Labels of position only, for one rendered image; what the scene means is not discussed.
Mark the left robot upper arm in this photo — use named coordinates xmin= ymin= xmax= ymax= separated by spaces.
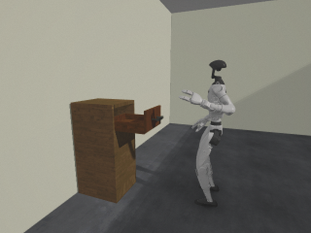
xmin=212 ymin=84 xmax=236 ymax=116

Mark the handle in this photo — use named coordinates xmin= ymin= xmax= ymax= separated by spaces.
xmin=152 ymin=116 xmax=164 ymax=121

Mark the left robot hand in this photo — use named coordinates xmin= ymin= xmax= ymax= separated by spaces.
xmin=179 ymin=89 xmax=203 ymax=105

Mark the right robot hand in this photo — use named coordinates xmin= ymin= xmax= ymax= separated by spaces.
xmin=192 ymin=118 xmax=207 ymax=132

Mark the left robot thigh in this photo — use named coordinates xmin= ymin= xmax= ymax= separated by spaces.
xmin=196 ymin=130 xmax=221 ymax=173

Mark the cabinet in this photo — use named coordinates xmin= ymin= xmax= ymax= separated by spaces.
xmin=70 ymin=98 xmax=136 ymax=204

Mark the robot right forearm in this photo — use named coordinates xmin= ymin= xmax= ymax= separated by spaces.
xmin=204 ymin=115 xmax=212 ymax=122

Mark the humanoid robot torso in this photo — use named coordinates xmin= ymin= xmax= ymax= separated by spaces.
xmin=207 ymin=82 xmax=226 ymax=137

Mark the drawer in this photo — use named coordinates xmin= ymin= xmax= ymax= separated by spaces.
xmin=114 ymin=105 xmax=161 ymax=135

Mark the robot left forearm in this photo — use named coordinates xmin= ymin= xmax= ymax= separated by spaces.
xmin=199 ymin=99 xmax=235 ymax=114

